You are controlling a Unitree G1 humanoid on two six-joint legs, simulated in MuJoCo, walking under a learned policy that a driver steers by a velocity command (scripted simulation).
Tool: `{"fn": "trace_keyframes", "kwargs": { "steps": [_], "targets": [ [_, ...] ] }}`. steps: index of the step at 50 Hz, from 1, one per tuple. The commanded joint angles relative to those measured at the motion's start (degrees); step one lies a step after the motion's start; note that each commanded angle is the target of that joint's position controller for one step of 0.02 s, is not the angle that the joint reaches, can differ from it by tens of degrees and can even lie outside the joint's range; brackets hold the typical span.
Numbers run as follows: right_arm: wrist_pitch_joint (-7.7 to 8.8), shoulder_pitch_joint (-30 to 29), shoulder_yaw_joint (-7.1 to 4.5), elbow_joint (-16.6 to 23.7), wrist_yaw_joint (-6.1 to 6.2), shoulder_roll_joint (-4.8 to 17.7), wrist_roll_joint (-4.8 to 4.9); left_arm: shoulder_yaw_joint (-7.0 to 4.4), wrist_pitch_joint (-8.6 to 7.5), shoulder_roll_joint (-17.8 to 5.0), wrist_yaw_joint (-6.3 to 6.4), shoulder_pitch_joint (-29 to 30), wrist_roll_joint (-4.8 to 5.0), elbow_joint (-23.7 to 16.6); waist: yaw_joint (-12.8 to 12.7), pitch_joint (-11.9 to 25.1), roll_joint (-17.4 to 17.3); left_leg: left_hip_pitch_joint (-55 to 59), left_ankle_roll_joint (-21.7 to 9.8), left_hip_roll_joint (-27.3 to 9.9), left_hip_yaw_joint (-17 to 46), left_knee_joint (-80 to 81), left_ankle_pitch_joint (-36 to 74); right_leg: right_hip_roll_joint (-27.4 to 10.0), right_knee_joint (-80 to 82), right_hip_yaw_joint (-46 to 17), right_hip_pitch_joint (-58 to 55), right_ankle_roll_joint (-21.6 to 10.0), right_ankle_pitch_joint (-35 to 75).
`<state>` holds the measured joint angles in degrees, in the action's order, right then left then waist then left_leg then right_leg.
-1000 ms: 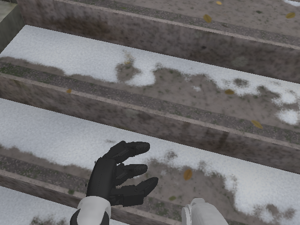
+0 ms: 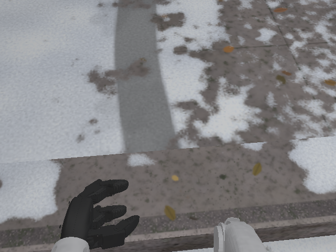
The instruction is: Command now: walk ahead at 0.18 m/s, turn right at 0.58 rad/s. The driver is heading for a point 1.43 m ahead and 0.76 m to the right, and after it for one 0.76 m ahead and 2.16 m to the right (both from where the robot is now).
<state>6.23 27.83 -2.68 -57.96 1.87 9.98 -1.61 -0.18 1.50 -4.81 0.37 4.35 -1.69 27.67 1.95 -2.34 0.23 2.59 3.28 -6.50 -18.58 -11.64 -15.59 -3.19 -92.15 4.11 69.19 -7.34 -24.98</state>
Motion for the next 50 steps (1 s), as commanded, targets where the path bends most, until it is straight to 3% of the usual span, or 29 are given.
{"fn": "trace_keyframes", "kwargs": {
  "steps": [1, 2, 3, 4, 5, 6, 8, 9, 11, 12, 15, 18, 20, 23, 26, 30, 32, 35, 36, 39, 40, 42, 43, 44, 46, 47, 48, 49, 50],
  "targets": [
    [-0.39, -5.56, -2.64, 7.51, 1.25, 14.02, 2.27, -1.31, 0.36, -4.13, -0.39, -7.27, 1.20, -0.24, -6.02, 10.76, -8.91, -3.88, -11.12, -8.79, 0.89, -5.23, 80.06, 5.85, 19.13, 11.30, -32.99, -1.57, -2.03],
    [-0.55, -7.69, -3.75, 9.14, 0.41, 18.32, 3.53, -1.98, -0.04, -5.93, 0.04, -17.07, 1.61, 2.03, -9.60, 18.41, -12.64, -0.98, -9.70, -9.81, 2.22, -18.67, 91.03, 8.01, 25.07, 8.22, -43.64, -2.40, 1.53],
    [-0.21, -9.45, -4.09, 11.50, -1.36, 19.07, 4.81, -3.68, -0.85, -10.41, 0.11, -24.46, 1.37, 3.66, -12.96, 24.46, -12.67, -3.58, -6.42, -7.23, 3.16, -34.62, 80.25, 9.60, 38.58, 1.42, -55.60, -3.40, 6.67],
    [0.32, -10.76, -2.76, 16.98, -3.10, 12.30, 3.71, -5.88, -1.72, -17.51, 0.37, -21.31, 1.32, 3.84, -10.56, 24.12, 4.26, -30.13, -0.98, 1.59, 5.54, -59.35, 20.34, -1.85, 53.87, -26.97, -68.11, -9.12, 13.89],
    [-0.11, -10.13, -2.28, 20.47, -4.39, 8.95, 1.87, -8.32, 0.07, -23.26, 1.61, -15.34, 0.48, 0.48, -7.91, 32.21, 12.72, -37.73, 0.02, 9.39, 19.69, -82.87, -2.81, -11.58, 68.37, -53.68, -67.94, -13.50, 22.26],
    [-0.85, -9.76, -1.45, 22.18, -4.10, 4.40, 0.63, -8.00, 0.65, -20.72, 1.79, -10.11, -0.68, -0.14, -4.45, 31.31, 7.92, -39.96, -0.99, 7.21, 25.02, -93.51, 0.98, -11.42, 69.57, -51.76, -63.37, -12.59, 12.78],
    [-2.53, -13.09, -1.08, 23.98, -1.66, 2.29, -0.94, -6.02, 0.21, -12.80, 1.75, -8.95, -0.12, 3.76, -1.24, 15.71, -1.85, -46.81, -2.00, 5.03, 23.45, -93.27, 6.48, -5.92, 63.46, -40.55, -49.26, -9.06, 2.17],
    [-3.00, -12.50, -0.57, 24.94, -0.54, 1.29, -1.69, -5.26, -0.74, -10.73, 1.73, -8.33, 0.13, 4.97, 0.26, 11.62, 1.06, -48.06, -2.87, 5.09, 24.57, -96.62, 6.58, -3.34, 62.11, -36.31, -44.58, -7.90, 5.40],
    [-4.16, -12.59, 0.37, 25.75, 0.28, 0.74, -1.61, -4.72, -2.08, -9.81, 1.76, -11.51, 0.61, 8.73, 1.37, 6.70, 0.65, -52.13, -3.71, 5.59, 23.88, -99.67, 5.15, -1.91, 62.97, -30.19, -40.72, -6.21, 10.61],
    [-4.25, -12.90, 1.11, 27.20, 0.67, -0.14, -2.45, -4.97, -2.89, -11.13, 1.62, -12.61, 0.36, 9.82, 2.44, 6.99, 0.57, -52.62, -3.64, 4.51, 25.15, -96.59, 4.64, -0.80, 62.71, -27.14, -40.64, -5.40, 17.21],
    [-5.81, -16.41, 1.82, 28.03, 0.78, 0.42, -2.08, -4.59, -2.98, -11.26, 2.66, -14.43, 0.95, 9.88, 1.56, 5.71, -1.38, -56.45, -2.05, 3.08, 22.91, -88.11, 4.62, 1.15, 61.84, -23.55, -42.70, -4.24, 19.96],
    [-7.07, -20.27, 1.39, 28.40, 1.19, 0.95, -1.61, -4.61, -3.36, -12.91, 3.58, -15.68, 0.05, 7.74, -1.26, 8.97, -0.08, -59.28, -0.72, 4.43, 20.40, -94.22, 9.35, -1.09, 62.46, -27.98, -46.70, -1.40, 30.85],
    [-7.64, -22.92, 1.64, 29.62, 1.35, 0.01, -1.46, -4.93, -3.32, -14.55, 3.66, -16.89, 0.24, 7.39, -2.19, 9.19, 0.44, -63.16, -0.83, 4.52, 21.54, -94.66, 10.33, -1.01, 63.57, -31.03, -49.87, -0.23, 21.94],
    [-8.24, -27.23, 1.78, 31.04, 0.85, -0.34, -1.70, -5.07, -2.78, -15.07, 3.78, -17.58, 0.22, 6.45, -4.34, 8.57, 4.14, -70.40, -1.78, 6.13, 22.66, -102.36, 8.33, -0.01, 65.87, -35.95, -56.30, -1.50, 8.81],
    [-8.56, -29.46, 2.41, 31.24, 0.88, -0.50, -1.79, -5.23, -3.29, -14.89, 4.01, -20.78, 0.92, 7.18, -5.71, 5.67, 1.08, -75.05, -1.43, 6.99, 22.68, -103.58, 4.49, -0.79, 65.31, -37.68, -60.24, -3.31, 14.45],
    [-8.81, -31.04, 2.77, 32.32, 0.95, -0.12, -1.88, -5.72, -4.40, -15.95, 4.48, -23.17, 0.88, 8.68, -6.82, 6.95, 4.09, -79.60, -1.85, 7.88, 22.54, -107.43, -1.62, -1.75, 65.29, -39.59, -68.04, -6.24, 23.16],
    [-8.54, -32.71, 3.13, 33.68, 0.85, -0.95, -2.27, -5.82, -5.47, -16.00, 4.49, -24.78, 0.84, 10.18, -7.53, 8.49, 3.92, -80.85, -2.50, 8.42, 22.53, -108.46, -4.88, -2.21, 65.06, -40.01, -71.32, -9.10, 27.50],
    [-8.61, -35.11, 3.20, 35.26, 0.95, -0.66, -2.12, -5.88, -6.02, -16.55, 4.50, -25.84, 0.93, 11.63, -7.33, 6.98, 2.69, -81.48, -2.29, 8.44, 22.46, -107.40, -7.25, -2.39, 65.54, -41.05, -70.61, -10.29, 29.97],
    [-9.16, -36.71, 3.50, 37.01, 1.10, -1.79, -2.25, -6.12, -5.69, -16.75, 4.57, -25.96, 0.71, 11.87, -7.09, 6.78, 4.06, -82.18, -2.35, 8.44, 24.08, -109.86, -8.97, -2.79, 65.84, -42.39, -70.26, -10.38, 32.28],
    [-9.71, -36.87, 2.97, 38.60, 0.57, 0.06, -2.59, -6.82, -4.93, -19.01, 4.93, -25.75, 0.75, 12.04, -6.28, 6.59, 2.67, -81.77, -2.14, 7.47, 24.26, -106.12, -9.51, -3.35, 66.74, -43.35, -70.94, -10.19, 33.02],
    [-9.94, -38.20, 3.53, 39.81, 0.49, -1.41, -2.70, -6.86, -4.36, -18.73, 4.81, -26.89, 0.84, 12.82, -6.75, 6.44, 2.77, -81.27, -1.84, 6.98, 23.09, -101.31, -10.67, -2.08, 67.67, -42.50, -70.77, -9.54, 30.84],
    [-10.49, -42.84, 4.01, 43.73, 1.08, -2.66, -2.02, -7.16, -4.09, -19.69, 5.43, -27.29, 0.53, 12.86, -6.95, 6.67, 5.46, -76.69, -2.66, 6.20, 26.45, -99.75, -16.80, -4.64, 70.19, -45.40, -69.18, -9.17, 40.60],
    [-10.68, -41.83, 4.08, 44.36, 1.38, -1.95, -1.89, -7.70, -4.30, -21.92, 5.70, -26.16, 0.41, 12.93, -5.59, 7.62, 4.50, -75.83, -3.32, 5.55, 27.46, -98.91, -17.75, -5.70, 69.64, -45.68, -70.36, -8.53, 42.16],
    [-10.70, -36.76, 4.74, 42.82, 1.19, -2.25, -1.26, -7.42, -3.49, -21.93, 5.39, -23.91, 1.31, 11.71, -2.85, 9.50, 3.15, -66.19, -4.31, 4.84, 23.96, -85.06, -21.28, -3.73, 71.05, -40.19, -67.45, -6.05, 43.79],
    [-10.57, -32.97, 4.10, 40.71, 0.97, -1.62, 1.14, -7.82, -1.80, -21.95, 4.64, -20.90, 1.90, 10.65, -1.53, 10.69, 8.68, -40.99, -6.99, 6.23, 19.67, -70.09, -24.90, -2.11, 74.81, -31.47, -53.03, -2.34, 46.31],
    [-10.39, -27.28, 3.01, 37.14, 0.73, -0.81, 2.56, -7.52, -1.24, -20.98, 3.58, -20.13, 2.37, 9.92, -0.62, 11.04, 10.75, -29.12, -8.20, 7.69, 13.13, -68.81, -22.69, -0.41, 76.13, -27.22, -47.28, -2.26, 50.56],
    [-10.03, -22.83, 2.05, 35.06, 0.64, -0.32, 2.94, -7.27, -1.29, -19.72, 2.81, -20.13, 2.73, 10.15, 1.33, 10.82, 9.39, -19.93, -9.10, 8.59, 13.38, -58.98, -18.03, 0.25, 73.40, -27.01, -44.23, -1.01, 52.53],
    [-9.17, -19.77, 0.70, 33.41, 0.60, 1.81, 1.87, -6.97, -1.73, -17.22, 2.31, -22.28, 2.25, 10.79, 2.51, 13.87, 2.50, -13.74, -10.84, 8.13, 22.86, -48.82, -20.22, 3.62, 62.21, -25.20, -44.09, 0.75, 52.01],
    [-9.48, -16.05, -0.76, 33.19, -0.02, 10.34, -1.36, -6.26, -1.32, -14.23, 1.27, -18.37, 2.34, 5.18, 4.08, 17.29, -22.41, -11.12, -16.43, -7.93, 52.42, -29.55, -9.33, 12.18, 43.41, -18.58, -31.79, 6.64, 9.26]
  ]
}}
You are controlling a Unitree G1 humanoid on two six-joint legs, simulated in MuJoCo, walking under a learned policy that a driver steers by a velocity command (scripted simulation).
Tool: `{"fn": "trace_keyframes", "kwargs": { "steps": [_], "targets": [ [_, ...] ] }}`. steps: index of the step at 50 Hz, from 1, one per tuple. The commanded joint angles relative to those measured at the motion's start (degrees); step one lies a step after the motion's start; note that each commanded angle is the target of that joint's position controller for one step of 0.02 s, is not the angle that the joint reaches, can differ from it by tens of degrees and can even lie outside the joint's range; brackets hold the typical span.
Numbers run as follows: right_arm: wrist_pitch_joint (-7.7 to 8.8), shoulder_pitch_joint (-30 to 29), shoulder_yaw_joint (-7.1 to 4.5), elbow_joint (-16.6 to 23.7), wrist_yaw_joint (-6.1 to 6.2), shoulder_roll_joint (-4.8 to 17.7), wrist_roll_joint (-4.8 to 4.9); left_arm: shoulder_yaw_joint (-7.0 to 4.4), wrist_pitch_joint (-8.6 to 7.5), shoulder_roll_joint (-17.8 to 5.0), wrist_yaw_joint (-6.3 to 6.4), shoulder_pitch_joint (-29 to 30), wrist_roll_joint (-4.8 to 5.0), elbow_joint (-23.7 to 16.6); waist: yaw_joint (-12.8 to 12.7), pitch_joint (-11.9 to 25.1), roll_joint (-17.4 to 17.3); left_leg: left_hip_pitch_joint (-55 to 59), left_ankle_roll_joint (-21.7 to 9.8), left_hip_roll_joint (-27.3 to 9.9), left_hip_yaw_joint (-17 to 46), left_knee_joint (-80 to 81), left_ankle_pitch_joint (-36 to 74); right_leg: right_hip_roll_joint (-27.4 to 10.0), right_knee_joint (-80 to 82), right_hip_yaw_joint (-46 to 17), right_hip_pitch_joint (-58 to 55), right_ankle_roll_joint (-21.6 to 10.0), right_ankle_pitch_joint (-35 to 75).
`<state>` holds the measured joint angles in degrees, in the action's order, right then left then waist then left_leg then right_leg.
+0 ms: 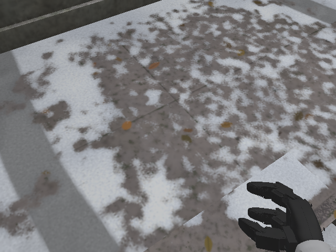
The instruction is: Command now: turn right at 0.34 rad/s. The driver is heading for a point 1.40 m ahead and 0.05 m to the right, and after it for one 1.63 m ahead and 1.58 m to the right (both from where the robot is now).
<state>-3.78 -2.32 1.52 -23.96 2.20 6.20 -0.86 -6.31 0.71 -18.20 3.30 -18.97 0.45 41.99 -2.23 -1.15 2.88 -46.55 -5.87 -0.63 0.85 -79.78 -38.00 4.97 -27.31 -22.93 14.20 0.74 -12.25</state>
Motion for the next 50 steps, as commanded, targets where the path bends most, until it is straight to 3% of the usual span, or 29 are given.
{"fn": "trace_keyframes", "kwargs": {
  "steps": [1, 2, 3, 4, 5, 6, 8, 10, 11, 16, 21, 23, 25, 26, 27, 28, 29, 30, 31, 32, 33, 34, 36, 40, 45, 46, 47, 49, 50],
  "targets": [
    [0.28, 10.15, -4.90, 0.85, -0.16, 14.65, -0.39, 0.11, -0.78, 1.93, -2.63, -0.23, -2.83, -8.58, 5.06, 18.53, -29.95, 29.43, -8.74, -19.43, 53.31, 50.72, 18.55, 4.32, -39.76, 7.15, 21.51, 1.57, -21.53],
    [0.77, 4.65, -3.54, 1.08, 0.02, 10.92, 0.23, 0.30, -0.70, 1.75, -2.84, -0.88, -3.43, -6.08, 2.31, 13.19, -23.93, 23.87, -8.86, -17.48, 51.10, 51.88, 11.00, 4.22, -50.56, 4.92, 23.83, 2.54, -17.64],
    [0.64, -1.69, -2.83, 0.50, 0.64, 7.98, -0.31, 0.69, -0.23, 1.25, -2.29, 2.32, -2.93, -6.43, -0.20, 5.33, -22.79, 16.12, -8.01, -14.51, 42.85, 50.76, 0.68, 3.05, -56.72, 8.15, 27.04, 2.16, -14.02],
    [0.69, -5.34, -2.18, -0.45, 1.21, 5.26, -0.73, 1.03, 0.36, 1.08, -1.52, 4.40, -2.86, -6.52, -1.78, 1.47, -20.03, 11.87, -6.79, -12.22, 34.24, 47.12, -3.74, 2.03, -58.93, 10.26, 28.43, 1.36, -9.91],
    [1.03, -4.77, -1.72, -1.79, 1.32, 3.42, -0.48, 1.30, 1.20, 0.88, -1.15, 3.79, -3.09, -5.73, -2.40, 0.54, -15.78, 9.36, -5.95, -10.05, 26.59, 42.50, -2.09, 1.93, -60.15, 12.48, 26.46, 1.24, -5.39],
    [1.41, -2.28, -1.81, -3.21, 1.14, 3.32, -0.47, 1.46, 1.92, 0.28, -1.24, 2.86, -2.89, -4.73, -2.32, 0.62, -11.81, 9.36, -4.85, -8.76, 20.65, 40.00, -0.12, 2.08, -59.01, 14.68, 24.65, 1.26, -2.46],
    [2.78, 3.21, -2.71, -6.06, 1.13, 5.13, -0.45, 2.14, 1.99, 1.61, -1.72, 4.57, -2.25, -5.21, -1.03, 2.27, -8.43, 12.19, -5.36, -8.58, 16.92, 37.58, 7.02, 2.84, -57.41, 16.91, 23.48, 0.35, 0.51],
    [3.76, 4.91, -3.45, -7.40, 1.48, 6.32, 0.32, 2.25, 1.74, 1.02, -2.32, 5.97, -1.58, -5.73, -0.55, 3.26, -10.43, 15.96, -6.21, -9.09, 16.71, 38.57, 14.81, 2.57, -54.01, 17.44, 23.39, -0.02, 1.52],
    [3.97, 5.22, -3.77, -7.90, 1.69, 6.41, 0.28, 2.42, 1.84, 1.65, -2.37, 5.38, -1.88, -5.28, -0.37, 4.22, -11.22, 16.19, -7.55, -9.85, 16.99, 37.58, 17.47, 3.02, -55.67, 18.13, 22.49, -0.16, 1.72],
    [4.41, 7.70, -4.40, -9.26, 2.53, 6.95, -0.06, 3.26, 2.45, 2.64, -2.89, 6.80, -2.16, -6.60, 0.99, 5.34, -9.95, 18.95, -9.23, -12.41, 20.37, 38.55, 14.51, -0.60, -49.45, 19.42, 20.97, -0.49, 1.79],
    [3.39, 8.93, -4.31, -10.38, 3.39, 7.32, -1.20, 4.59, 2.12, 5.31, -3.59, 3.87, -1.17, -6.49, 1.87, 4.56, -10.74, 15.66, -5.66, -10.31, 15.84, 34.16, 8.89, -5.47, -17.32, 22.44, 7.97, -3.13, 1.76],
    [1.92, 9.44, -3.95, -11.25, 3.97, 6.51, -0.69, 4.51, 2.20, 5.86, -2.95, -1.09, -0.96, -3.38, 1.28, 4.71, -9.94, 11.86, -4.13, -8.03, 11.22, 28.48, 10.28, -5.10, 0.67, 27.74, -4.24, -3.96, 14.11],
    [0.07, 14.03, -3.68, -12.97, 4.04, 4.56, -1.40, 4.60, 1.95, 6.35, -2.73, -3.58, -0.11, -0.03, 2.54, 2.96, -4.01, 12.27, -2.71, -3.27, 3.74, 17.05, 16.27, -4.15, 14.76, 30.45, -10.14, -2.52, 22.25],
    [-0.72, 15.28, -3.45, -13.79, 3.31, 1.46, -0.90, 5.54, 0.77, 7.46, -3.21, -4.67, -1.51, 0.76, 2.84, 3.39, 1.47, 7.78, -1.39, 0.43, 0.37, 3.94, 5.49, -8.01, 11.65, 24.45, -12.76, -2.46, 24.55],
    [-1.13, 14.11, -3.76, -13.26, 2.29, -0.17, 1.14, 6.27, -0.49, 5.86, -3.62, -8.31, -1.90, 0.16, 1.50, 3.02, 7.80, -4.51, 2.01, 3.46, -1.63, -17.30, -8.92, -17.05, 1.07, 13.26, -15.34, -2.00, 54.93],
    [-0.31, 18.40, -4.24, -14.25, 1.18, 1.07, 1.27, 5.61, -1.46, 3.03, -3.69, -10.67, -2.20, 0.47, 4.99, 2.97, 7.07, -5.53, 3.93, 1.37, -2.01, -24.68, -4.18, -21.96, -1.93, 14.43, -13.46, -0.61, 69.81],
    [-0.19, 17.55, -4.29, -14.66, 1.24, 1.77, 0.03, 4.25, -1.11, 0.18, -3.31, -9.33, -3.14, -0.62, 5.71, 3.77, 6.30, -8.90, 4.98, 0.95, 0.68, -30.00, 1.09, -23.23, 1.57, 10.58, -11.44, -3.88, 49.51],
    [0.30, 11.22, -4.05, -12.03, 1.50, 2.53, -0.59, 3.19, -0.79, -2.48, -2.39, -6.02, -2.98, -2.08, 3.95, 0.67, 12.39, -14.98, 5.68, -0.32, -0.59, -32.99, 2.01, -27.15, 11.38, 2.52, -8.39, -10.09, 18.64],
    [0.52, 2.45, -4.58, -11.17, 1.44, 4.85, -1.41, 3.74, -0.54, 0.30, -1.25, -2.77, -1.89, -2.95, 1.73, -5.04, 10.46, -21.78, 6.04, -1.28, -1.02, -37.50, 6.36, -26.61, 18.36, -1.11, -7.01, -11.94, -3.33],
    [0.16, 0.00, -4.52, -10.96, 0.92, 5.94, -0.53, 4.76, -0.53, 3.66, -0.45, -2.66, -1.15, -2.70, 0.84, -8.55, 8.30, -21.83, 6.02, -1.96, -2.05, -36.36, 8.90, -24.63, 20.39, -0.50, -4.15, -13.90, -10.52],
    [0.24, 1.11, -3.90, -11.38, 0.05, 3.55, -0.69, 5.56, -1.04, 6.40, 0.11, -4.14, -1.07, -0.95, 1.34, -7.83, 2.69, -19.18, 5.21, -2.12, -0.42, -38.08, 13.42, -22.08, 17.34, 1.93, -2.17, -14.24, -8.01],
    [0.09, 3.38, -3.37, -11.90, -0.67, 1.57, -0.58, 5.32, -1.75, 6.26, 0.63, -6.13, -1.24, 0.51, 1.80, -5.53, -0.27, -17.87, 4.25, -2.04, -0.24, -36.98, 14.06, -21.05, 15.41, 4.01, -4.03, -13.88, -3.88],
    [0.05, 6.93, -2.69, -12.89, -1.08, -0.69, -0.73, 4.69, -2.84, 6.47, 0.74, -9.81, -1.58, 3.46, 1.79, -1.64, -1.41, -17.30, 2.96, -1.09, -1.00, -37.37, 12.92, -19.28, 12.44, 6.32, -8.51, -13.99, 4.43],
    [0.06, 6.53, -1.96, -11.83, -0.70, -0.94, -1.04, 4.54, -3.56, 8.07, 0.63, -13.98, -1.54, 7.40, 1.07, 1.10, 0.88, -20.48, 2.01, -1.27, -1.24, -36.66, 10.59, -18.64, 10.53, 8.57, -14.82, -15.28, 13.51],
    [0.13, 1.44, -1.14, -7.90, -0.47, -1.45, -0.81, 4.04, -3.88, 7.53, 1.34, -15.30, -1.82, 9.38, 1.06, 1.24, 0.50, -23.47, 2.18, -3.29, 0.36, -33.79, 6.66, -20.81, 11.56, 7.81, -17.35, -16.86, 20.34],
    [-0.06, 1.48, -0.65, -7.75, -0.22, -1.42, 0.05, 3.85, -3.69, 6.04, 1.25, -14.70, -1.62, 8.81, 1.17, 1.17, 1.18, -22.01, 2.11, -4.46, -2.03, -24.66, 1.62, -20.86, 13.84, 8.77, -18.23, -16.39, 20.88],
    [0.15, -0.75, -0.38, -6.67, -0.20, -1.43, 0.57, 3.84, -3.21, 6.57, 1.15, -13.73, -1.81, 8.76, 0.97, -0.99, 2.67, -19.47, 1.75, -5.32, -2.77, -14.10, -2.09, -19.48, 15.17, 9.88, -16.93, -15.24, 20.27],
    [0.49, -0.40, 0.17, -6.90, -0.12, -2.53, 1.56, 3.08, -2.60, 4.33, 0.93, -13.64, -2.49, 8.26, 0.80, 0.62, 4.66, -10.50, 0.56, -4.25, -3.68, -5.07, -5.93, -20.28, 16.33, 12.55, -14.96, -14.41, 27.40],
    [0.63, 4.50, -0.36, -9.40, 0.13, -1.16, 2.32, 2.79, -2.61, 3.51, -0.36, -14.59, -2.52, 8.23, 0.64, 2.70, 4.50, -2.50, 0.40, -2.10, -10.23, -5.60, -6.22, -20.23, 16.10, 17.05, -12.05, -14.87, 41.44]
  ]
}}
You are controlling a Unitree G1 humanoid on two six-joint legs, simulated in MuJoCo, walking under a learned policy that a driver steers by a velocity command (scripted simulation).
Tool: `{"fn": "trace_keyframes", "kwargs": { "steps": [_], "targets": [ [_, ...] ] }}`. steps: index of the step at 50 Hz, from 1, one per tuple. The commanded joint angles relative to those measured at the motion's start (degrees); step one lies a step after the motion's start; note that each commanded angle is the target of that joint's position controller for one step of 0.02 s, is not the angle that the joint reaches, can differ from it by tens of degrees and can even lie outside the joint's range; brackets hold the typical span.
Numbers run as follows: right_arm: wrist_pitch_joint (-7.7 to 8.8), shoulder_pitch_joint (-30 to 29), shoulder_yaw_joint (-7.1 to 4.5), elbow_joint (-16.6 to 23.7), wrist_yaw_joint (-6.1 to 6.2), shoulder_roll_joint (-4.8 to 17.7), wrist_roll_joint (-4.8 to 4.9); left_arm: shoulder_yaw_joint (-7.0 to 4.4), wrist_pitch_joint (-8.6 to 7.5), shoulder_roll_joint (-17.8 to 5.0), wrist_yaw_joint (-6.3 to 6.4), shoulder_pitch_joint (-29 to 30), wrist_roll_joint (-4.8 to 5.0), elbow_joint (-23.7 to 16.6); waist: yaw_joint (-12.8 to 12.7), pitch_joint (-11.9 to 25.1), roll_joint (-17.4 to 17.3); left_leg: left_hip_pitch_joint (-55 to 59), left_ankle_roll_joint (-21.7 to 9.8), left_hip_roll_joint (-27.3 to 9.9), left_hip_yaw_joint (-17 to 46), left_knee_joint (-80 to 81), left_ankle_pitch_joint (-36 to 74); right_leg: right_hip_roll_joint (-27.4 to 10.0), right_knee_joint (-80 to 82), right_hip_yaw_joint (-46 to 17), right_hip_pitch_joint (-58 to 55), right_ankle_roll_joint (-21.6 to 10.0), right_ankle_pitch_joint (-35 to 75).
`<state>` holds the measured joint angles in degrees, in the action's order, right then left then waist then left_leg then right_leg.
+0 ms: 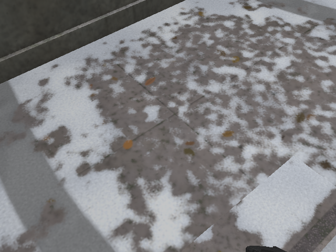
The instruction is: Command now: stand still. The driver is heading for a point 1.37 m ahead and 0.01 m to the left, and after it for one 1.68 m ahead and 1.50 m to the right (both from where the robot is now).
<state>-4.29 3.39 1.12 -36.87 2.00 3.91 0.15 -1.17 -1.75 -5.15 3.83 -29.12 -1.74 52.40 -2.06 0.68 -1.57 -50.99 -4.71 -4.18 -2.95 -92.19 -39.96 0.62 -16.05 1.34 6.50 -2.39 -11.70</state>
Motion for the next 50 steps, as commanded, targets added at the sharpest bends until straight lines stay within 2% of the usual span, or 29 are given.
{"fn": "trace_keyframes", "kwargs": {
  "steps": [1, 3, 4, 6, 7, 8, 9, 10, 11, 13, 15, 19, 23, 24, 27, 28, 29, 31, 33, 34, 35, 36, 37, 38, 39, 40, 41, 44, 50],
  "targets": [
    [1.54, 1.33, -0.15, 2.70, 0.53, 1.06, 1.70, -2.52, -0.13, -9.90, -1.88, -3.97, 0.17, -1.94, 1.21, 1.26, 10.55, 8.22, -1.86, 2.31, -6.56, 11.05, -2.30, -14.90, 4.03, -5.20, -1.92, -10.78, 46.59],
    [3.16, 7.89, -0.32, 1.52, 1.25, 1.43, 1.11, -2.86, -0.51, -10.79, -3.68, -3.35, 0.95, -0.65, 5.09, 5.84, 12.23, 22.63, -3.95, 5.35, -2.17, 23.59, 10.11, -12.41, -3.46, -0.98, 0.08, -6.68, 66.14],
    [3.42, 10.49, -1.04, 1.14, 1.57, 3.79, 0.44, -2.78, -0.81, -10.32, -4.23, -2.27, 1.08, -2.00, 5.70, 9.11, 9.43, 28.51, -6.06, 2.81, 7.51, 25.29, 17.40, -10.71, -8.96, 0.86, 4.76, -4.05, 65.61],
    [1.53, 7.72, -1.01, 2.46, 2.21, 5.39, -0.86, -1.77, 0.49, -6.20, -5.25, 0.98, 0.29, -4.95, 4.60, 9.56, -4.50, 25.00, -9.62, -3.70, 24.97, 45.13, 0.34, -4.14, -16.89, 1.67, 8.83, -1.86, 27.14],
    [0.58, 5.50, -1.65, 2.43, 2.76, 7.34, -1.50, -1.31, 1.95, -3.57, -5.18, 3.58, 0.13, -6.41, 5.39, 5.63, -9.64, 20.38, -12.78, -7.37, 35.34, 57.73, -10.81, -0.15, -25.07, -0.53, 12.62, -2.01, 1.91],
    [0.54, 4.87, -2.54, 2.07, 2.81, 9.89, -1.95, -1.75, 2.98, -4.45, -5.12, 6.49, -1.13, -8.61, 6.50, 0.76, -11.22, 18.34, -15.23, -10.49, 42.18, 66.02, -12.23, 0.84, -42.54, -4.85, 19.82, -1.64, -11.57],
    [1.92, 2.84, -2.71, 1.30, 2.83, 11.05, -1.30, -1.66, 3.40, -3.48, -4.70, 7.78, -1.96, -10.05, 5.31, -2.61, -9.85, 15.52, -16.25, -11.02, 43.15, 67.65, -0.27, 3.00, -56.58, -8.40, 23.70, -0.74, -15.43],
    [3.45, 0.46, -2.57, 0.14, 2.40, 10.32, -0.86, -1.20, 3.36, -1.98, -3.96, 7.50, -1.53, -10.91, 2.27, -4.98, -7.64, 12.46, -15.11, -10.10, 37.51, 65.19, 5.50, 3.45, -62.60, -10.17, 26.21, -0.47, -14.20],
    [4.34, 0.22, -2.60, -1.07, 1.94, 9.02, -1.12, -1.20, 3.02, -2.59, -3.24, 6.91, -1.23, -10.89, 0.87, -5.35, -5.10, 13.50, -12.88, -9.06, 31.96, 61.51, 5.99, 3.77, -65.50, -8.97, 29.20, -0.67, -11.17],
    [5.89, 4.30, -2.74, -4.18, 0.99, 7.32, -1.38, -2.24, 1.98, -5.96, -2.42, 6.24, -1.15, -10.70, 0.52, -2.71, -2.34, 18.67, -10.10, -7.63, 25.02, 57.68, 17.47, 5.24, -70.69, -7.32, 32.12, -0.93, -5.35],
    [7.06, 7.22, -3.31, -6.15, 0.85, 7.89, -1.56, -2.31, 1.63, -5.96, -2.30, 6.93, -0.63, -10.74, 0.33, -0.45, -2.41, 23.30, -9.90, -7.63, 21.07, 56.61, 28.54, 5.76, -73.44, -6.66, 34.79, -1.00, -4.02],
    [9.70, 13.25, -4.67, -10.13, 0.60, 9.07, -2.08, -1.70, 0.95, -5.69, -3.93, 15.19, -1.37, -13.83, 2.34, 1.39, -3.06, 32.64, -9.91, -7.61, 24.58, 65.82, 6.57, 2.47, -74.32, -5.95, 45.44, -2.14, -1.78],
    [10.91, 17.89, -5.60, -12.20, 1.02, 10.98, -2.12, -1.45, 0.20, -6.78, -5.14, 23.15, -0.40, -17.36, 4.07, -2.00, -1.58, 39.88, -11.63, -9.17, 25.04, 74.27, 5.75, -2.41, -64.50, -4.12, 53.07, 0.19, -0.65],
    [10.78, 18.45, -5.65, -12.37, 1.38, 10.18, -1.76, -1.31, 0.21, -6.61, -5.31, 23.54, -0.65, -18.52, 3.40, -1.44, -0.47, 40.18, -11.06, -9.69, 25.50, 75.96, 6.52, -4.27, -60.22, -6.45, 51.93, 0.60, 1.27],
    [9.87, 16.42, -5.90, -10.47, 1.34, 11.75, -1.35, -0.87, 0.37, -6.83, -6.41, 20.89, 0.03, -17.75, 2.64, -0.53, -0.80, 35.09, -10.56, -6.55, 16.55, 79.35, 10.28, -4.95, -45.62, -1.25, 40.66, 1.89, 3.87],
    [9.37, 16.09, -5.86, -9.89, 1.49, 11.74, -0.69, -0.29, 0.52, -5.62, -6.63, 20.60, 1.19, -17.85, 2.27, -0.22, -2.75, 33.31, -9.01, -6.49, 14.72, 81.63, 11.09, -5.60, -35.55, -2.06, 34.18, 1.82, 0.19],
    [9.15, 16.40, -5.94, -9.31, 1.13, 12.29, -0.86, -0.56, 0.87, -6.32, -6.85, 20.01, 2.20, -16.55, 3.62, -0.35, -1.31, 30.67, -8.41, -4.50, 11.19, 83.36, 10.47, -2.25, -29.55, 3.58, 27.25, 1.64, -4.94],
    [9.19, 17.33, -6.28, -9.40, -0.22, 14.76, -1.20, -1.39, 0.79, -7.06, -6.66, 19.95, 1.59, -16.51, 4.25, -1.77, -2.58, 29.23, -8.39, -9.05, 12.79, 84.12, 8.50, -2.03, -25.34, 4.87, 18.99, -0.94, -2.57],
    [9.07, 16.81, -6.08, -9.75, -0.52, 15.58, -0.30, -2.02, 0.03, -7.42, -6.08, 19.58, 1.12, -16.83, 3.89, -3.87, -0.94, 31.19, -8.01, -9.31, 13.54, 82.94, 7.30, -0.79, -18.23, 5.45, 16.28, -2.24, -3.70],
    [8.85, 16.40, -6.20, -9.86, -0.58, 15.71, -0.26, -2.12, -0.17, -6.40, -5.93, 17.48, 0.82, -15.80, 3.10, -3.96, -2.07, 32.13, -7.67, -7.86, 11.60, 80.32, 7.72, 0.41, -12.77, 6.63, 12.55, -2.71, -3.47],
    [8.87, 16.65, -6.27, -10.36, -0.70, 16.13, -0.33, -2.47, -0.83, -6.72, -5.40, 15.00, 0.55, -14.64, 2.50, -3.73, 0.21, 31.20, -6.95, -6.09, 9.79, 76.62, 9.10, 1.95, -8.78, 8.33, 6.78, -2.89, -1.81],
    [8.81, 17.46, -5.77, -10.72, -0.92, 14.58, -0.76, -3.20, -1.79, -8.00, -4.77, 8.06, 0.12, -12.18, 0.16, -0.24, 2.15, 27.23, -6.12, -3.20, 6.79, 67.48, 13.81, 0.93, -8.49, 4.43, -4.69, -3.00, -3.33],
    [9.17, 15.36, -4.64, -9.22, -1.38, 11.37, -0.66, -4.43, -2.73, -12.38, -4.00, 0.73, -0.81, -11.68, -3.85, 3.52, 9.58, 17.27, -3.45, 1.87, 0.86, 51.80, 16.96, -10.32, -1.77, -11.60, -15.84, -4.86, -16.79],
    [9.24, 13.41, -4.80, -6.31, -1.86, 12.11, -0.51, -5.44, -2.36, -16.65, -3.85, -3.49, -1.36, -11.94, -5.03, 5.69, 17.66, 4.39, -1.34, 6.83, -1.25, 37.26, 13.34, -21.09, 6.79, -35.13, -20.20, -9.63, -37.11],
    [9.09, 12.61, -5.93, -6.49, -1.84, 15.24, -1.35, -4.51, -2.19, -13.77, -3.67, -0.95, -1.30, -12.48, -2.85, 1.93, 10.67, 1.38, -1.41, 4.60, 4.29, 26.90, 15.40, -22.36, 8.08, -38.90, -15.55, -10.94, -38.60],
    [9.52, 11.18, -6.02, -6.04, -2.58, 15.19, -1.70, -3.75, -2.63, -12.44, -3.82, 3.66, -0.73, -13.13, -0.49, -0.92, 5.24, 1.87, -0.82, 3.01, 6.50, 23.54, 20.86, -20.84, 7.40, -34.25, -9.48, -10.80, -30.23],
    [9.78, 11.83, -5.83, -6.21, -3.31, 14.66, -1.60, -3.42, -3.31, -11.78, -4.11, 6.44, -0.48, -13.58, 1.23, -0.31, 2.56, 4.13, -0.15, 1.49, 7.41, 23.89, 24.82, -18.76, 7.81, -28.45, -6.32, -9.20, -22.92],
    [8.79, 13.50, -5.10, -6.60, -4.30, 12.47, -2.19, -2.38, -5.57, -9.36, -4.58, 6.47, 0.52, -11.42, 2.82, 0.49, 4.17, 7.77, 1.17, 0.19, 6.40, 23.81, 30.06, -13.51, 8.33, -16.62, -2.16, -7.35, -6.21],
    [6.90, 1.88, -4.80, -2.48, -4.28, 12.00, -2.38, -2.27, -6.28, -10.03, -4.84, -1.76, 0.90, -6.62, 0.31, -5.37, 4.67, 0.11, 3.17, -1.36, 3.02, 30.72, 36.80, -12.25, 11.70, -10.34, -4.37, -9.30, 3.53]
  ]
}}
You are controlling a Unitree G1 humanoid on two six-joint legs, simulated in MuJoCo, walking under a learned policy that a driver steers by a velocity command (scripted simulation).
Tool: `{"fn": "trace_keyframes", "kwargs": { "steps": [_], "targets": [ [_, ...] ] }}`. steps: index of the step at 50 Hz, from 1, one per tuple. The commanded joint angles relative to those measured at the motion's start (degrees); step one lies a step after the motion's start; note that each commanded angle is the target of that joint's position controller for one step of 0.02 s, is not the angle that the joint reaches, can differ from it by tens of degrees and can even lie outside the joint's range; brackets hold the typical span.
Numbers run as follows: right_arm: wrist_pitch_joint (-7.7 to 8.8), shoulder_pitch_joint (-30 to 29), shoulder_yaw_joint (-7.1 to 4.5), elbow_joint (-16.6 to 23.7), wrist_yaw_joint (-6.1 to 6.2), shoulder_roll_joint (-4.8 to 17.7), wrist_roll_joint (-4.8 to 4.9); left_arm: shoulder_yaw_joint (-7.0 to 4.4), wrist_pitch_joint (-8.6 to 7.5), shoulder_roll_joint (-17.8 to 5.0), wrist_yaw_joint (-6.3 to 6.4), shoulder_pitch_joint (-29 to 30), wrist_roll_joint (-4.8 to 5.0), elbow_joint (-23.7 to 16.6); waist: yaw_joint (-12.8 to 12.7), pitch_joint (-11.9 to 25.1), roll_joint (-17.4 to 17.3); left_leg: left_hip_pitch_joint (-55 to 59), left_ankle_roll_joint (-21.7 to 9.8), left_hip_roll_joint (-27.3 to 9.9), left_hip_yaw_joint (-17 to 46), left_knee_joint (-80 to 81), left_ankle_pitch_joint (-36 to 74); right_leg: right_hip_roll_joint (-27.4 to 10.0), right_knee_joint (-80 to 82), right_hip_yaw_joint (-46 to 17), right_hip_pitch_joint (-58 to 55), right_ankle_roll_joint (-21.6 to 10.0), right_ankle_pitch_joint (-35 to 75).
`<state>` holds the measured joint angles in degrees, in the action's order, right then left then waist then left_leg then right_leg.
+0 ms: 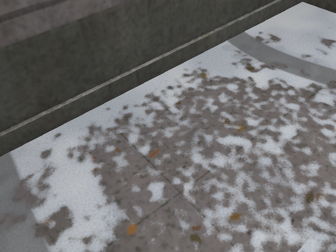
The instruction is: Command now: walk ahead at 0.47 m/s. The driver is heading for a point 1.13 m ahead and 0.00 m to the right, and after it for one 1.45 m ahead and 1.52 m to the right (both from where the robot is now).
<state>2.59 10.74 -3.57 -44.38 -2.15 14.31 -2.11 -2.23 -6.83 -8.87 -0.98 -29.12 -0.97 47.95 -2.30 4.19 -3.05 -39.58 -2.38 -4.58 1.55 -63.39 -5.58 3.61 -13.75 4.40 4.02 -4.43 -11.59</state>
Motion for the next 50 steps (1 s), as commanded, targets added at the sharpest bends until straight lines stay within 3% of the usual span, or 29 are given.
{"fn": "trace_keyframes", "kwargs": {
  "steps": [1, 2, 4, 9, 11, 12, 13, 14, 15, 16, 17, 18, 19, 21, 22, 24, 26, 31, 36, 39, 41, 42, 43, 44, 45, 46, 47, 48, 50],
  "targets": [
    [-0.20, -7.71, -0.17, 5.76, -0.20, 1.73, 0.12, -1.28, -1.13, -6.54, 0.09, -1.92, 0.02, -1.83, 0.20, -9.75, 6.61, -12.30, 1.01, -1.09, -2.23, 3.74, 3.03, -14.94, 9.89, -12.88, -2.28, -7.69, 4.67],
    [-0.19, -9.57, -0.09, 6.54, -0.35, 1.55, 0.54, -1.22, -0.94, -6.74, 0.11, -1.69, -0.41, -1.61, 0.13, -10.56, 7.24, -11.88, 1.08, -1.25, -2.90, 6.86, 4.28, -14.58, 10.30, -11.73, -2.21, -7.59, 5.94],
    [-0.55, -12.89, -0.03, 7.47, -0.94, 1.66, 0.75, -1.49, -0.67, -7.16, 0.15, -2.38, -0.38, -0.89, -0.97, -11.66, 7.89, -7.95, 0.42, -0.71, -5.00, 13.43, 6.33, -14.02, 12.10, -9.96, -1.38, -7.06, 7.10],
    [-0.62, -15.21, 0.34, 8.63, -0.39, 1.37, 1.08, -2.01, -0.29, -8.54, 1.15, -2.14, -0.44, 1.46, 0.05, -12.42, 8.59, -0.96, -3.56, 0.43, -6.31, 24.65, 5.01, -16.05, 11.54, -6.11, -8.44, -5.60, 18.79],
    [-0.63, -11.52, 0.04, 8.01, 0.28, 2.08, 0.71, -2.23, 0.08, -10.03, 1.49, -0.29, -0.32, 1.96, 2.61, -10.04, 9.29, 7.71, -5.18, 3.26, -7.98, 28.40, 0.83, -16.58, 5.09, -4.21, -9.52, -3.93, 34.51],
    [-0.52, -6.63, -0.53, 6.58, 0.82, 3.11, 0.71, -2.60, 0.36, -11.43, 1.74, 0.41, -0.56, 2.35, 4.90, -7.08, 9.93, 13.57, -5.85, 5.00, -8.11, 29.71, -1.13, -16.59, -1.41, -3.49, -10.36, -2.96, 43.01],
    [-0.07, 1.98, -1.25, 3.69, 1.36, 4.30, 0.77, -3.04, 0.97, -12.73, 1.85, 1.49, -0.77, 2.51, 8.51, -2.49, 8.83, 22.27, -6.56, 7.29, -9.06, 33.23, -1.24, -15.18, -12.24, -1.88, -10.24, -2.09, 47.18],
    [0.53, 11.94, -2.17, 0.41, 2.17, 6.65, -0.21, -3.09, 1.42, -12.37, 2.09, 1.08, -0.66, 2.17, 11.51, 3.53, 6.36, 37.23, -7.49, 5.32, -6.15, 32.67, -2.43, -12.66, -26.74, -0.95, -2.07, -1.04, 39.28],
    [1.21, 19.23, -2.98, -0.14, 2.97, 11.95, -1.13, -1.93, 1.82, -7.62, 1.84, -1.96, -1.15, 0.80, 11.19, 11.34, -4.00, 49.51, -8.76, -9.68, 11.03, 31.61, -10.81, -7.57, -45.77, -0.43, 9.36, -1.10, 9.93],
    [0.96, 15.73, -3.23, -0.02, 2.75, 14.76, -0.46, -0.99, 1.69, -2.14, 1.00, -10.47, 1.50, 0.01, 4.28, 17.34, -21.24, 57.04, -15.40, -18.37, 41.19, 46.22, -13.13, 2.29, -63.44, -6.22, 25.30, 0.95, -18.23],
    [0.70, 8.97, -2.84, 1.87, 2.22, 11.20, 0.07, -1.55, 1.87, -6.55, 1.03, -5.04, 0.83, 0.21, 3.44, 10.57, -8.47, 50.80, -13.38, -16.00, 37.77, 49.75, -16.47, -1.53, -66.77, -10.08, 31.27, 0.45, -12.01],
    [1.29, 4.82, -1.82, 2.59, 2.30, 7.36, 0.34, -1.75, 1.62, -8.02, 0.81, 0.87, 0.72, -0.70, 2.99, 3.01, -1.60, 42.10, -12.57, -14.80, 28.20, 49.20, -11.75, -3.92, -66.45, -8.46, 31.91, 0.45, -6.14],
    [2.01, 4.53, -1.03, 1.74, 1.92, 4.65, 0.62, -1.60, 1.38, -7.94, 0.72, 4.00, 0.42, -1.13, 2.46, -0.07, 3.15, 35.54, -11.36, -12.56, 20.62, 49.82, -3.78, -6.00, -63.22, -8.11, 29.90, 0.48, -3.65],
    [3.22, 5.62, -0.29, -0.01, 1.92, 3.13, 1.42, -1.19, 2.82, -6.77, 0.06, 4.21, -0.85, -1.22, 0.28, -1.23, 1.97, 29.52, -9.31, -8.70, 12.13, 51.47, 3.30, -8.42, -57.70, -8.17, 25.14, 0.84, -2.24],
    [3.77, 6.83, -0.18, -0.73, 2.04, 3.05, 1.56, -1.09, 3.51, -6.37, -0.26, 4.26, -0.93, -1.11, 0.08, -1.66, 1.10, 28.82, -9.48, -7.72, 10.49, 52.46, 5.72, -8.16, -57.20, -7.44, 24.84, 1.12, -1.95],
    [4.43, 9.67, -0.04, -2.04, 2.11, 3.24, 1.96, -1.08, 4.51, -6.19, -0.60, 6.10, -1.35, -1.23, -0.03, -3.97, 0.45, 29.81, -9.30, -6.58, 7.30, 53.93, 9.93, -8.64, -53.90, -6.06, 28.50, 1.73, -1.07],
    [4.24, 13.09, 0.01, -3.53, 2.16, 3.51, 2.13, -0.90, 5.03, -6.22, -0.84, 11.51, -1.72, -2.64, 1.10, -6.31, 0.67, 31.82, -8.94, -5.64, 5.08, 55.33, 11.60, -9.46, -49.87, -4.69, 33.73, 2.45, 2.72],
    [3.63, 17.94, 0.47, -5.56, 2.17, 3.44, 2.15, 0.16, 4.73, -5.37, -1.32, 23.09, -0.84, -5.70, 3.87, -8.19, 0.73, 36.06, -5.73, -3.67, 0.48, 55.29, 23.22, -8.84, -33.64, -1.23, 36.17, 3.25, 12.33],
    [3.31, 23.09, 0.93, -8.38, 2.89, 3.35, 1.61, 0.86, 4.18, -5.41, -1.25, 31.11, -0.55, -7.66, 6.21, -9.73, 0.57, 44.48, -5.36, -4.98, -0.36, 53.93, 32.15, -6.24, -23.03, 1.53, 35.70, 1.25, 14.08],
    [3.07, 21.78, 0.83, -9.20, 3.55, 4.62, 1.22, 0.65, 3.76, -6.10, -0.86, 29.99, -0.36, -7.29, 4.12, -8.47, -0.36, 47.69, -4.95, -5.97, -1.42, 48.56, 47.90, -2.79, -19.66, 2.78, 29.28, -1.22, 8.87],
    [2.96, 20.31, 0.56, -9.60, 4.05, 5.84, 0.85, -0.14, 3.48, -7.69, 0.06, 22.54, -0.47, -4.75, 0.60, -4.74, -2.16, 48.89, -4.41, -6.42, -1.39, 39.41, 59.35, 0.29, -18.57, 3.12, 20.63, -3.51, 3.47],
    [2.76, 19.01, 0.38, -9.62, 4.01, 6.50, 0.80, -0.94, 3.10, -9.29, 0.66, 14.90, -0.61, -2.26, -2.84, -1.26, -2.17, 46.95, -4.31, -5.99, -1.61, 30.55, 57.77, 0.86, -15.83, 2.24, 12.16, -5.12, 3.58],
    [2.79, 16.38, 0.45, -8.59, 3.69, 6.58, 1.37, -1.85, 2.62, -11.13, 1.31, 5.27, -1.67, 0.29, -7.84, 3.50, -0.92, 37.70, -4.62, -4.61, -2.84, 17.83, 45.08, -3.85, -13.25, -2.57, -2.12, -7.73, 4.11],
    [2.92, 17.19, 1.19, -6.12, 3.46, 3.07, 2.35, -3.39, 2.65, -16.64, 2.17, -0.98, -2.97, 0.93, -7.99, 10.50, 8.02, 23.40, -3.84, 2.08, -6.56, -3.00, 14.10, -19.87, -12.03, -22.71, -15.48, -12.29, -2.63],
    [2.80, 21.86, 0.66, -6.10, 2.92, 2.29, 2.71, -3.33, 3.35, -15.87, 1.64, 3.45, -1.54, 0.64, -2.33, 11.47, 14.07, 6.96, -3.33, 10.98, -1.56, -16.64, -24.40, -28.21, -4.00, -47.46, -20.57, -19.01, -2.50],
    [2.51, 16.45, 0.11, -5.43, 3.07, 4.92, 1.40, -2.91, 3.67, -13.07, 1.23, 9.19, 0.26, 0.07, -1.10, 1.84, 5.48, 2.23, -4.28, 5.94, 2.84, -15.95, -18.55, -24.90, -1.36, -38.93, -12.66, -16.62, -6.90],
    [2.73, 12.83, 0.09, -4.32, 2.63, 4.88, 1.35, -2.12, 3.53, -9.97, 0.95, 13.00, 0.49, -0.43, 0.06, -3.50, 3.45, 2.80, -4.15, 4.18, 2.33, -12.92, -14.31, -22.92, 1.17, -31.54, -4.89, -14.81, -5.33],
    [2.52, 12.16, 0.17, -4.39, 2.41, 3.69, 1.31, -1.54, 3.13, -7.76, 0.78, 14.29, 0.19, 0.11, 2.15, -6.73, 1.67, 5.10, -3.82, 2.22, 1.89, -8.99, -12.53, -20.25, 3.23, -25.96, 0.91, -12.31, -0.88],
    [0.94, 14.09, 0.65, -5.07, 1.72, 1.47, 0.24, -0.70, 2.06, -5.71, 1.01, 13.42, 0.09, 1.93, 4.64, -7.02, 4.16, 10.03, -2.33, 0.43, 1.48, -4.46, -10.63, -16.14, 5.23, -18.27, 6.53, -9.06, 4.93]
  ]
}}
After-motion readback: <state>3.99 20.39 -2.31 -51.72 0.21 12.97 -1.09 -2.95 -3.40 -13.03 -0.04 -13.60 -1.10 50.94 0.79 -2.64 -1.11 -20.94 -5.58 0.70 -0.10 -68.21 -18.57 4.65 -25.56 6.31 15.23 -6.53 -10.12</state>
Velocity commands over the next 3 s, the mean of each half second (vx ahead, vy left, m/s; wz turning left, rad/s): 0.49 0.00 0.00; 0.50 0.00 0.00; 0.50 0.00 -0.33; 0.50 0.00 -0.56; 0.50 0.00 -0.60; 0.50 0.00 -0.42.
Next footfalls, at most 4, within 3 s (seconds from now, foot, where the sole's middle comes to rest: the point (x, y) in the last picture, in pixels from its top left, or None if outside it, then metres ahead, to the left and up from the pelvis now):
0.28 left None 0.35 0.14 -0.79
0.86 right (184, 230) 0.67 0.03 -0.79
1.38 left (145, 172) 0.98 0.22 -0.79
1.92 right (206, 144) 1.16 -0.09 -0.78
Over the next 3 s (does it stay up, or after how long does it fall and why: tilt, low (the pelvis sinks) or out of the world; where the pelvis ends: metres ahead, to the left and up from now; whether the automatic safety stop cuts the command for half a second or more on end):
stays up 1.50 -0.35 -0.02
